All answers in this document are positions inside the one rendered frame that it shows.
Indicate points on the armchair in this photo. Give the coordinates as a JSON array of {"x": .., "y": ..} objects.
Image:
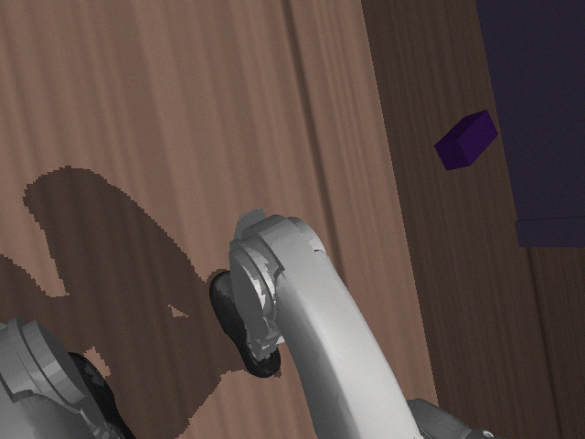
[{"x": 535, "y": 52}]

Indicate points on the right robot hand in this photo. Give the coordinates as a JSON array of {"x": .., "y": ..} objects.
[{"x": 435, "y": 423}]

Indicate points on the left robot foot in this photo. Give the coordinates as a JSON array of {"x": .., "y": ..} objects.
[{"x": 102, "y": 394}]

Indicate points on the right robot foot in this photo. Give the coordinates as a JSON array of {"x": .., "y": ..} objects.
[{"x": 221, "y": 298}]

